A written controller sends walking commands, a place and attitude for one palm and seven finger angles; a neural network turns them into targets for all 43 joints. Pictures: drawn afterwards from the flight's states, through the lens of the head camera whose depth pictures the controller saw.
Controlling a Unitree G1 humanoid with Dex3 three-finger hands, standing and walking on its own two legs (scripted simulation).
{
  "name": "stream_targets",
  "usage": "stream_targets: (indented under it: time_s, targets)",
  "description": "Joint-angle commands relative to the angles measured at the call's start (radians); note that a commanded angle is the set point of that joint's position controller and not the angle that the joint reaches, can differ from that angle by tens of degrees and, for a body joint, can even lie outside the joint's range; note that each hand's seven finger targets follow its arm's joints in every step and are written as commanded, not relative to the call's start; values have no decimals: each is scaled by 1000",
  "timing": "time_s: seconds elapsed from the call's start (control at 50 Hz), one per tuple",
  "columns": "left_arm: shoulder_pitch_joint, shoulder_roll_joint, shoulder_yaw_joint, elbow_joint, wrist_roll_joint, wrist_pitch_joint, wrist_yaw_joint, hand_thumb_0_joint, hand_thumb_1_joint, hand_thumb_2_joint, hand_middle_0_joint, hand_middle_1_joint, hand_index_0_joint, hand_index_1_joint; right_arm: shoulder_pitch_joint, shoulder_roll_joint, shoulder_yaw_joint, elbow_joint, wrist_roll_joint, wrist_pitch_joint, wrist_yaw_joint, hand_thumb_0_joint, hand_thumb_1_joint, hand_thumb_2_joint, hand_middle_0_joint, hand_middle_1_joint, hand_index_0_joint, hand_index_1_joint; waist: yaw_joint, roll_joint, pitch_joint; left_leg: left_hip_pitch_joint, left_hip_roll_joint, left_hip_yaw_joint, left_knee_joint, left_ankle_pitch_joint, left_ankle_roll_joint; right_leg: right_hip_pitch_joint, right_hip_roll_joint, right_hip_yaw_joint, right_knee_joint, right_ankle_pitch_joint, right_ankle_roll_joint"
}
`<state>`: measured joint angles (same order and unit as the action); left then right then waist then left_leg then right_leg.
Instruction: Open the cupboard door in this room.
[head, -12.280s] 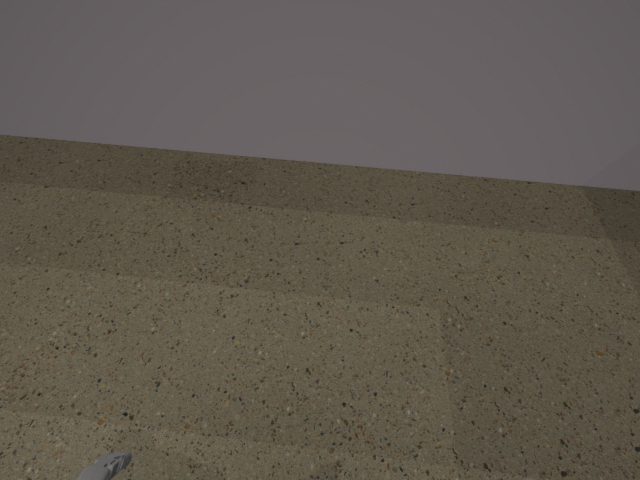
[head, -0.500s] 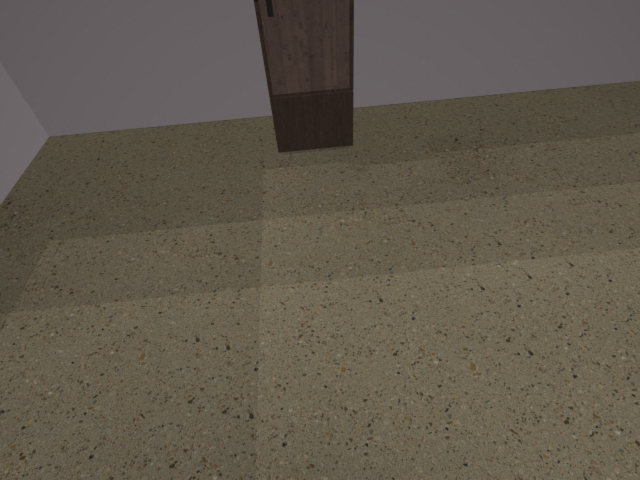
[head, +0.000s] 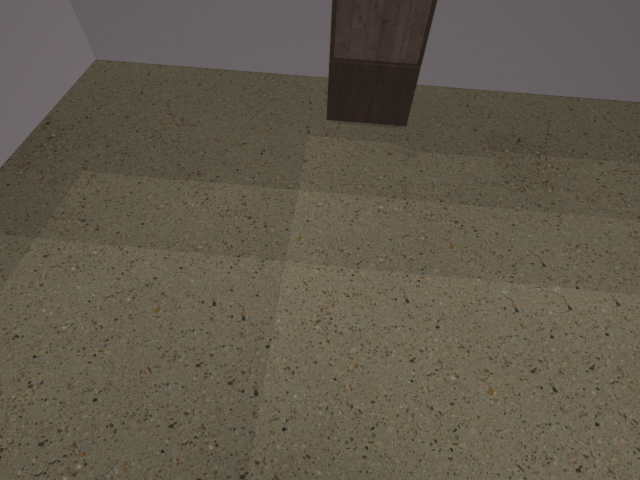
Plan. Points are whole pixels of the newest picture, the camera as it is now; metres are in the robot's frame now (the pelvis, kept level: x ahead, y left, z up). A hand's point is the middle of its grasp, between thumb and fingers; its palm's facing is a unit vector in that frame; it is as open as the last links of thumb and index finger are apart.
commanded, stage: turn or walk to find it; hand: left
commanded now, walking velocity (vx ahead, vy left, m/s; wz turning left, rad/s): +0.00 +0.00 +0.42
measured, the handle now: out of the picture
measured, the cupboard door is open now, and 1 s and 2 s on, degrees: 0 0 0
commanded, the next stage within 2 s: none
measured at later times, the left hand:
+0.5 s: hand out of the picture +0.02 +0.19 -0.16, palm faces +0.22 -0.94 -0.24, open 7.4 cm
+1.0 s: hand out of the picture +0.02 +0.21 -0.15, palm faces +0.38 -0.89 -0.27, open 7.4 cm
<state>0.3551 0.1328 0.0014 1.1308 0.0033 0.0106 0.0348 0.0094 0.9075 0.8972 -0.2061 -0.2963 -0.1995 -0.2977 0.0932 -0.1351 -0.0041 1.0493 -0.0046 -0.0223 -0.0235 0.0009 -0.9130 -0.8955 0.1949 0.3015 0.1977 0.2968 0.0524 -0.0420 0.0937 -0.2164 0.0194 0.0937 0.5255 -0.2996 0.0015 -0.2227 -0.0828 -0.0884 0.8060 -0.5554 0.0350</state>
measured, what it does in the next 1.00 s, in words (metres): steps on the spot, turning left: right foot, then left foot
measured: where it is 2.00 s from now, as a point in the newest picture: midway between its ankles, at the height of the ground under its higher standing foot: outside the picture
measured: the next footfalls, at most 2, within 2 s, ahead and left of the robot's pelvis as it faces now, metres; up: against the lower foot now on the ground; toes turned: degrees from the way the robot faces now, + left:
right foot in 0.18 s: +0.07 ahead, -0.14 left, +0.00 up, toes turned -3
left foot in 0.56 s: +0.00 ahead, +0.11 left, +0.00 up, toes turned +20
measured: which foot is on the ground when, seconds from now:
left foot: down 0.00-0.20, up 0.22-0.54, down 0.56-1.00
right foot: up 0.00-0.16, down 0.18-0.56, up 0.58-1.00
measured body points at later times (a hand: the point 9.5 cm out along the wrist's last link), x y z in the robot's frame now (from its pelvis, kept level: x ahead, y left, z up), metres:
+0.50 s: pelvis -0.01 -0.02 +0.00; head +0.04 -0.02 +0.45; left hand +0.01 +0.24 -0.14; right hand +0.08 -0.27 -0.15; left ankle -0.05 +0.10 -0.70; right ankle +0.03 -0.14 -0.73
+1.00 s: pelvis -0.02 -0.02 +0.00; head +0.03 -0.03 +0.45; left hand +0.00 +0.25 -0.13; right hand +0.12 -0.23 -0.16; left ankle -0.04 +0.10 -0.73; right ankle +0.02 -0.14 -0.72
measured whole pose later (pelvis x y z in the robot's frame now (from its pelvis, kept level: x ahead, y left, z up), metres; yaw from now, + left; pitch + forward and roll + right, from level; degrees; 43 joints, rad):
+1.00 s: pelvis -0.02 -0.02 +0.00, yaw +23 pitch +1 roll +1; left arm 0.11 0.20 0.04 0.93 0.00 0.04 0.01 0.01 0.91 0.90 -0.20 -0.30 -0.20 -0.30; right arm 0.21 -0.20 -0.05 0.97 -0.02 0.03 0.00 0.00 -0.91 -0.90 0.20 0.30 0.20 0.30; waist -0.04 0.03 0.06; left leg -0.29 -0.04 -0.04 0.51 -0.23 0.01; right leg -0.33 -0.05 -0.03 0.71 -0.41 0.08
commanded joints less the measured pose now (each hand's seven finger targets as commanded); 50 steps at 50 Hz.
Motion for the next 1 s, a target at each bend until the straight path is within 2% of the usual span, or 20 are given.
stream_targets:
  time_s: [0.0, 0.14, 0.16, 0.18, 0.2, 0.24, 0.26, 0.3, 0.42, 0.46, 0.5, 0.52, 0.54, 0.56, 0.58, 0.6, 0.68, 0.88, 0.94, 0.98]
  targets:
    - [-46, 103, 33, -70, 1, -9, -1, 0, 900, 900, -200, -300, -200, -300, 118, -185, -49, 16, -8, 12, -24, 0, -900, -900, 200, 300, 200, 300, -76, 216, -83, 199, 258, -211, -114, 924, 155, -151, -30, 47, 7, 19, 10]
    - [36, 116, 53, -72, 16, -3, -11, 0, 900, 900, -200, -300, -200, -300, 3, -198, -75, -58, -11, 27, 1, 0, -900, -900, 200, 300, 200, 300, 6, 142, -46, -129, 160, -197, -89, 294, 79, 73, -8, -19, -261, 350, 28]
    - [39, 157, 62, -83, 24, -9, -9, 0, 900, 900, -200, -300, -200, -300, 1, -170, -75, -72, -8, 30, 6, 0, -900, -900, 200, 300, 200, 300, 12, 40, -41, -195, 95, -157, -3, 149, 38, 110, -69, 52, -355, 395, 13]
    - [24, 239, 77, -104, 34, -13, -6, 0, 900, 900, -200, -300, -200, -300, 10, -122, -68, -96, -3, 37, 13, 0, -900, -900, 200, 300, 200, 300, 8, -179, -37, -274, -19, -58, 158, -51, -12, 112, -238, 252, -464, 392, -56]
    - [17, 295, 87, -132, 31, -11, -7, 0, 900, 900, -200, -300, -200, -300, -11, -137, -74, -117, -3, 54, 18, 0, -900, -900, 200, 300, 200, 300, 29, -252, -19, -244, -33, -62, 379, -264, -21, -5, -375, 359, -573, 327, -147]
    - [-81, 261, 90, -170, 27, -12, -1, 0, 900, 900, -200, -300, -200, -300, 9, -168, -91, -103, -11, 69, 23, 0, -900, -900, 200, 300, 200, 300, -2, -184, 46, -283, 13, -149, 594, -205, -8, -113, -349, 318, -610, 192, -174]
    - [-125, 249, 84, -192, 24, -10, -3, 0, 900, 900, -200, -300, -200, -300, 30, -163, -92, -94, -11, 70, 29, 0, -900, -900, 200, 300, 200, 300, -25, -121, 44, -276, 18, -135, 640, -165, -11, -115, -317, 248, -587, 223, -161]
    - [-188, 231, 81, -221, 26, -13, -1, 0, 900, 900, -200, -300, -200, -300, 93, -149, -88, -79, -11, 70, 36, 0, -900, -900, 200, 300, 200, 300, -59, -100, -14, -256, 26, -107, 616, -128, -27, -62, -273, 106, -529, 354, -134]
    - [-104, 268, 91, -212, 32, -13, -1, 0, 900, 900, -200, -300, -200, -300, 44, -133, -67, -120, -6, 55, 39, 0, -900, -900, 200, 300, 200, 300, 0, -158, -107, -217, 29, -30, 318, -173, -51, 116, -290, 27, -424, 646, -165]
    - [-100, 282, 94, -208, 29, -10, -4, 0, 900, 900, -200, -300, -200, -300, 73, -136, -63, -120, -3, 47, 36, 0, -900, -900, 200, 300, 200, 300, -7, -155, -151, -164, 19, -5, 181, -139, -47, 152, -292, 13, -363, 714, -161]
    - [-119, 278, 94, -208, 18, -4, -8, 0, 900, 900, -200, -300, -200, -300, 133, -155, -65, -107, -5, 39, 36, 0, -900, -900, 200, 300, 200, 300, -42, -104, -171, -31, 16, 5, -13, 38, -40, 91, -263, -43, -272, 652, -99]
    - [-123, 258, 89, -217, 9, 4, -10, 0, 900, 900, -200, -300, -200, -300, 175, -188, -73, -99, -7, 31, 37, 0, -900, -900, 200, 300, 200, 300, -70, 8, -191, 79, 51, -55, -118, 169, -23, 2, -220, -74, -164, 554, -49]
    - [-125, 194, 80, -249, 1, 11, -15, 0, 900, 900, -200, -300, -200, -300, 210, -283, -95, -106, -16, 23, 32, 0, -900, -900, 200, 300, 200, 300, -87, 283, -176, 167, 267, -375, -189, 404, 71, -233, -86, -113, 23, 198, 27]
    - [-184, 165, 63, -280, 8, 19, -13, 0, 900, 900, -200, -300, -200, -300, 243, -336, -107, -97, -16, 31, 23, 0, -900, -900, 200, 300, 200, 300, -112, 343, -152, 137, 390, -470, -228, 562, 173, -311, -34, -41, 176, -91, 41]
    - [-214, 183, 66, -280, 11, 24, -14, 0, 900, 900, -200, -300, -200, -300, 238, -324, -104, -90, -19, 33, 17, 0, -900, -900, 200, 300, 200, 300, -110, 240, -142, 108, 388, -424, -216, 513, 203, -302, -47, 22, 254, -50, 26]
    - [-218, 171, 68, -261, 12, 30, -13, 0, 900, 900, -200, -300, -200, -300, 203, -297, -97, -94, -19, 28, 9, 0, -900, -900, 200, 300, 200, 300, -96, 302, -139, 83, 333, -400, -225, 461, 184, -323, -54, 52, 286, 0, 30]
    - [-191, 175, 68, -222, 10, 20, -24, 0, 900, 900, -200, -300, -200, -300, 145, -245, -77, -109, -15, 18, 2, 0, -900, -900, 200, 300, 200, 300, -65, 181, -130, 123, 226, -271, -174, 573, 148, -322, -27, 57, 304, 139, 43]
    - [-249, 152, 60, -264, 3, 17, -13, 0, 900, 900, -200, -300, -200, -300, 182, -253, -96, -120, -22, 33, 6, 0, -900, -900, 200, 300, 200, 300, -100, 186, -135, 117, 225, -377, -150, 561, 179, -227, 17, 66, 34, 82, 44]
    - [-181, 154, 62, -252, -1, 10, -12, 0, 900, 900, -200, -300, -200, -300, 136, -259, -102, -136, -23, 39, 11, 0, -900, -900, 200, 300, 200, 300, -68, 197, -145, 24, 193, -394, -122, 503, 156, -83, 46, 45, -154, 158, 32]
    - [-87, 178, 69, -229, 3, -2, -9, 0, 900, 900, -200, -300, -200, -300, 99, -240, -102, -151, -13, 42, 16, 0, -900, -900, 200, 300, 200, 300, -21, 130, -172, -99, 130, -351, -44, 325, 94, 111, 27, 40, -383, 363, 26]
